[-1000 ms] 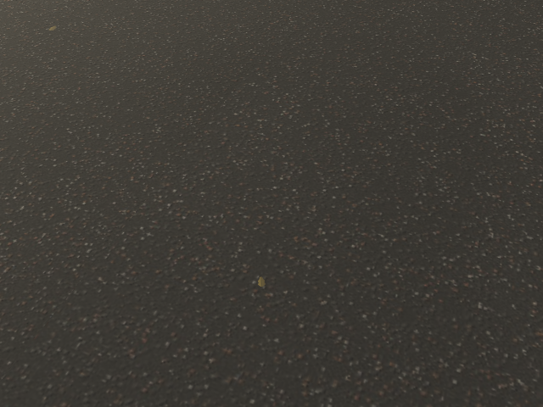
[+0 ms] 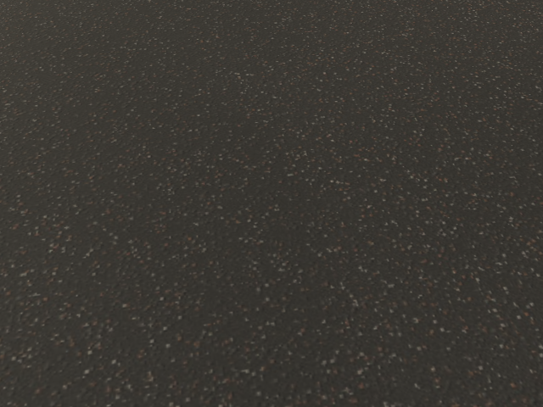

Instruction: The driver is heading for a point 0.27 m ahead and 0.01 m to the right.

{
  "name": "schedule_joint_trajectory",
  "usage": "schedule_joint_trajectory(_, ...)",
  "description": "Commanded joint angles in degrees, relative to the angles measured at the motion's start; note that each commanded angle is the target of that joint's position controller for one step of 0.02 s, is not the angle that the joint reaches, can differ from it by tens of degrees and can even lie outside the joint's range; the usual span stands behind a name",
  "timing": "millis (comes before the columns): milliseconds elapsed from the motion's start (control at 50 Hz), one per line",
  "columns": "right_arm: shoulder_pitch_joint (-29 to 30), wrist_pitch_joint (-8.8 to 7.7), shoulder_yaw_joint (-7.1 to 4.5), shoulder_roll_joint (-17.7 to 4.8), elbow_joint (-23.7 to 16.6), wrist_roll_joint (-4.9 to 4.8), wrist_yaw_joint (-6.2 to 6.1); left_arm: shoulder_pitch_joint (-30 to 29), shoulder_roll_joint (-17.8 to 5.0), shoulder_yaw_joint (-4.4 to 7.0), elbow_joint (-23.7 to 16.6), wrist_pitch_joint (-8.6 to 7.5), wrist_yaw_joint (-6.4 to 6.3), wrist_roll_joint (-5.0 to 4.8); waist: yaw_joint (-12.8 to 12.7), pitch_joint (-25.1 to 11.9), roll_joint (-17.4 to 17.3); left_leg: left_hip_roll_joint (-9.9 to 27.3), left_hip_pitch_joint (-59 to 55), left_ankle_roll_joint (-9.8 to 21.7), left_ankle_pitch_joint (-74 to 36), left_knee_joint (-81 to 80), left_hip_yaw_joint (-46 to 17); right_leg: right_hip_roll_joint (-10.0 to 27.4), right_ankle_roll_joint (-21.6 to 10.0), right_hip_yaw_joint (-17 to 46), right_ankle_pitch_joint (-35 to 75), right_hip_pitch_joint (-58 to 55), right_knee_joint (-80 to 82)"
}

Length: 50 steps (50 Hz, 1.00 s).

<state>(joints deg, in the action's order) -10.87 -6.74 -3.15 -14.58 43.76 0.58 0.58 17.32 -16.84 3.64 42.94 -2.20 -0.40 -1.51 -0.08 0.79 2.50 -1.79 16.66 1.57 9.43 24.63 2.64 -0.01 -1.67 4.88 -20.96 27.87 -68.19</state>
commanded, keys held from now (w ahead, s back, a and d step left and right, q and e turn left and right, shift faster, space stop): w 0.04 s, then no key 0.96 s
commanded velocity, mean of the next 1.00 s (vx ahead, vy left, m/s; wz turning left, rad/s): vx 0.14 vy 0.00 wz -0.10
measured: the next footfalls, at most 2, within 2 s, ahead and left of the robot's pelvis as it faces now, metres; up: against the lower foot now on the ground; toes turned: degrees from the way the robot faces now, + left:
right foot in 0.30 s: +0.29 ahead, -0.14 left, +0.00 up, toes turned -3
left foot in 0.60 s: +0.24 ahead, +0.11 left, +0.00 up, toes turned -2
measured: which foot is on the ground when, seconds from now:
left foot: down 0.00-0.32, up 0.34-0.58, down 0.60-1.00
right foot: up 0.00-0.28, down 0.30-1.00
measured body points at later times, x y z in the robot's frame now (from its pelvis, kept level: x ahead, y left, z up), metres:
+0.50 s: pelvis +0.17 -0.04 -0.01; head +0.20 -0.05 +0.44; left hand +0.35 +0.19 -0.10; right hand +0.25 -0.31 -0.14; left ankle +0.16 +0.12 -0.70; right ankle +0.25 -0.14 -0.74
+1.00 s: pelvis +0.22 -0.01 +0.00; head +0.23 -0.01 +0.45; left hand +0.32 +0.24 -0.14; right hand +0.27 -0.26 -0.15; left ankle +0.20 +0.11 -0.74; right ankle +0.25 -0.14 -0.74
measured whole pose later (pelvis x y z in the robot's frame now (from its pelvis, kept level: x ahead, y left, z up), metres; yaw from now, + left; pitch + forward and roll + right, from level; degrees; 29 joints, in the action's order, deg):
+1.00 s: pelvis +0.22 -0.01 +0.00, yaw -4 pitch -1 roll +0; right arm -13.4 -1.2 -0.8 -12.2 54.9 0.3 -1.5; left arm 11.1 -12.6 3.1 54.4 0.0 -1.6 0.1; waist 0.2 1.9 -0.2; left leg 1.1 11.2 -0.4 18.9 31.1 0.9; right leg 0.4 0.8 0.6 -13.0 16.2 -30.2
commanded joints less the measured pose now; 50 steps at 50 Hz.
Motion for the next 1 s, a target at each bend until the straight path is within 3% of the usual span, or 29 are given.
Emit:
schedule_joint_trajectory(20, -2.61, -0.86, -1.45, -6.0, -0.98, -0.22, 0.47, 0.48, -2.15, 0.76, -4.51, -0.46, 0.29, -0.03, 0.22, -0.31, -8.29, 15.18, -7.74, 10.27, -2.36, -15.09, -15.54, 5.01, 0.38, 1.88, 3.68, 10.32, 2.38)
schedule_joint_trajectory(40, -2.97, -1.08, -1.7, -6.75, -0.47, -0.37, 0.56, -0.6, -1.89, 0.65, -4.93, -0.44, 0.21, 0.21, 0.09, -0.23, -7.41, 15.21, -7.93, 10.82, -4.86, -15.8, -14.05, 5.18, 0.52, 1.77, 5.09, 11.09, 4.68)
schedule_joint_trajectory(80, -2.71, -1.06, -1.97, -8.09, 0.27, -0.42, 0.5, -3.54, -1.36, 0.28, -6.16, -0.65, 0.11, 1.11, -0.2, 0.36, -6.22, 15.48, -8.37, 11.44, -21.32, -14.93, -10.13, 5.27, 1.41, 0.63, 8.52, 11.47, 11.88)
schedule_joint_trajectory(120, -2.23, -0.34, -1.94, -8.74, 0.8, -0.73, 0.13, -5.66, -0.04, -0.4, -6.64, -1.34, 0.55, 1.54, 0.1, -0.88, -6.48, 13.24, -7.72, 9.87, -32.14, -13.17, -4.37, 4.83, 1.72, -2.24, 14.93, 6.9, 20.9)
schedule_joint_trajectory(160, -4.25, 0.42, -1.88, -9.54, 1.74, -1.06, -0.25, -9.41, 0.54, -0.72, -7.24, -1.88, 1.17, 1.27, 1.99, -1.99, -7.33, 12.03, -7.94, 8.64, -33.89, -12.0, -1.81, 3.12, 1.81, -4.56, 21.34, 2.45, 27.83)
schedule_joint_trajectory(220, -6.64, 1.53, -1.82, -10.56, 3.25, -1.64, -0.42, -12.87, -0.86, -0.29, -8.79, -1.9, 1.82, 1.09, 2.8, -2.83, -8.6, 13.6, -12.06, 7.65, -31.81, -8.69, -2.92, 1.62, 0.73, -4.36, 21.28, 0.05, 34.08)
schedule_joint_trajectory(260, -5.39, 2.1, -1.9, -11.09, 3.52, -2.32, -0.62, -11.2, -2.38, 0.38, -8.72, -2.01, 1.98, 1.54, 0.68, -3.86, -9.08, 14.01, -13.41, 6.11, -30.32, -3.99, -3.75, 0.73, -1.1, -4.31, 20.69, -4.14, 39.12)
schedule_joint_trajectory(280, -4.89, 2.25, -1.75, -10.74, 3.58, -2.5, -0.72, -7.66, -3.45, 0.99, -7.37, -2.07, 1.78, 2.03, -1.21, -5.55, -8.14, 12.43, -12.92, 4.8, -30.48, 0.42, -3.22, -0.6, -2.31, -5.31, 24.45, -10.14, 43.25)
schedule_joint_trajectory(300, -6.73, 2.05, -1.19, -9.21, 3.77, -1.86, -0.76, -4.04, -6.62, 1.99, -6.45, -2.1, 1.23, 2.55, -2.2, -8.4, -5.15, 9.3, -9.76, 2.38, -26.05, 7.52, -1.43, 2.03, -4.15, -3.2, 38.57, -18.65, 44.36)
schedule_joint_trajectory(320, -9.71, 1.44, 0.27, -5.79, 2.49, 0.23, -0.6, 0.5, -10.8, 2.6, -6.54, -1.72, 0.54, 4.2, -1.87, -15.92, 3.75, 5.3, 2.66, -0.98, -5.22, 21.47, 0.91, 14.18, -10.0, 8.34, 64.56, -35.42, 37.61)
schedule_joint_trajectory(340, -15.74, 1.64, 1.92, -2.53, 3.82, 0.16, -0.03, 1.04, -7.73, 1.37, -6.15, -1.06, 0.54, 3.88, -0.71, -23.6, 12.17, 2.49, 11.1, -3.5, 29.42, 33.98, -3.16, 24.17, -19.33, 20.22, 68.77, -42.53, 38.73)
schedule_joint_trajectory(360, -13.81, 2.62, 0.71, -7.11, 4.81, -0.92, 0.2, 0.77, -4.2, 0.43, -5.76, -0.46, 1.11, 2.66, -1.93, -22.37, 6.89, 4.48, 12.15, -4.06, 31.99, 37.54, -7.14, 21.26, -18.05, 19.39, 58.16, -37.76, 40.83)
schedule_joint_trajectory(380, -9.85, 3.55, 0.38, -7.89, 3.74, -1.63, 0.03, -2.92, -3.18, 0.02, -5.75, -0.36, 1.4, 1.93, -1.29, -16.07, 4.59, 5.61, 15.28, -4.44, 30.25, 38.14, -6.5, 18.55, -15.63, 15.67, 49.76, -32.76, 42.79)
schedule_joint_trajectory(400, -7.68, 4.61, 0.34, -7.31, 3.63, -1.26, -0.59, -6.51, -2.88, -0.21, -5.81, -0.38, 1.51, 1.77, -0.26, -12.14, 1.99, 6.77, 15.19, -4.91, 27.64, 36.04, -6.19, 16.75, -13.76, 13.54, 42.38, -26.53, 44.99)
schedule_joint_trajectory(440, -7.74, 6.75, 0.15, -6.76, 3.93, -0.57, -1.82, -12.32, -4.63, 0.37, -6.02, 0.04, 1.46, 2.64, 2.7, -7.86, 3.74, 7.07, 6.9, -5.95, 21.31, 29.5, -4.98, 13.56, -11.41, 9.07, 30.71, -12.43, 49.76)
schedule_joint_trajectory(480, -9.54, 7.53, 0.43, -5.14, 5.09, -0.34, -2.46, -13.88, -4.38, 0.54, -5.55, 0.26, 1.15, 3.23, 3.44, -7.84, 5.58, 5.85, 0.66, -6.04, 16.56, 24.4, -3.39, 11.56, -11.39, 5.85, 24.62, -7.31, 51.51)
schedule_joint_trajectory(540, -8.1, 7.62, 0.48, -4.39, 5.55, -0.12, -2.55, -14.0, -2.78, 0.09, -4.02, 0.47, 0.55, 2.75, 2.97, -7.75, 5.42, 5.18, -4.53, -4.58, 7.06, 15.06, -2.64, 10.31, -9.95, 4.55, 11.36, -5.58, 51.85)
schedule_joint_trajectory(580, -7.39, 7.44, 0.56, -4.0, 5.68, 0.83, -2.2, -13.04, -1.28, -0.47, -2.6, 0.78, 0.34, 2.37, 3.32, -6.0, 4.37, 4.19, -9.24, -2.95, 1.4, 7.23, -1.56, 7.96, -6.46, 3.62, -2.23, -2.93, 51.34)
schedule_joint_trajectory(600, -6.6, 7.34, 0.53, -4.97, 5.01, 1.58, -2.12, -10.93, -0.12, -0.87, -1.25, 0.79, 0.31, 2.48, 2.9, -3.95, 2.69, 6.15, -9.81, -1.63, -0.23, 3.74, -4.01, 6.29, -3.48, 3.24, -7.73, -1.49, 50.64)
schedule_joint_trajectory(620, -5.42, 7.27, 0.08, -8.12, 3.91, 1.41, -2.33, -9.28, -0.59, -0.69, -0.51, 0.82, 0.3, 2.73, 1.14, -0.9, -1.26, 9.73, -6.21, 0.01, 3.02, 0.18, -7.51, 3.49, -0.95, 1.34, -9.54, -1.84, 47.71)
schedule_joint_trajectory(640, -2.93, 7.2, -0.46, -9.58, 4.67, 0.6, -2.39, -7.59, -0.1, -0.51, -0.4, 0.83, 0.07, 2.34, -1.48, 1.09, -9.22, 9.58, 3.11, 1.5, 16.81, -2.13, -7.88, 0.6, 0.66, -2.48, -2.64, -7.6, 46.03)
schedule_joint_trajectory(680, -0.78, 6.14, 0.66, -5.22, 4.71, 1.05, -2.22, -9.45, -1.6, 0.01, 0.23, 0.98, -0.61, 2.16, -0.89, 2.49, -10.44, 8.01, 9.6, -0.17, 22.1, -5.75, -7.69, 0.68, 0.79, -3.07, 4.98, -14.95, 42.12)
schedule_joint_trajectory(760, -3.0, 4.54, 0.8, -5.09, 6.25, 0.08, -2.14, -7.78, -1.18, 0.21, 2.84, 1.08, -0.8, 2.35, 0.03, 0.34, -6.36, 6.63, 3.7, -1.35, 10.99, -2.26, -5.75, 1.64, -0.41, -2.12, 11.37, -15.24, 41.9)
schedule_joint_trajectory(880, -4.41, 4.75, 0.91, -4.7, 8.01, -0.2, -2.29, -6.94, -0.94, 0.41, 6.52, 1.14, -0.93, 1.79, 0.69, -1.86, -3.07, 5.71, -0.02, -0.73, 2.11, -0.02, -4.53, 1.94, 0.07, -2.42, 19.59, -17.28, 40.66)
schedule_joint_trajectory(1000, -4.59, 5.16, 0.97, -4.08, 9.7, -0.36, -2.22, -6.28, -1.27, 0.54, 10.09, 1.86, -1.59, 1.53, 0.49, -1.53, -2.25, 4.98, -1.08, -0.63, -1.69, 0.06, -3.73, 2.18, 0.26, -2.47, 22.04, -18.66, 40.4)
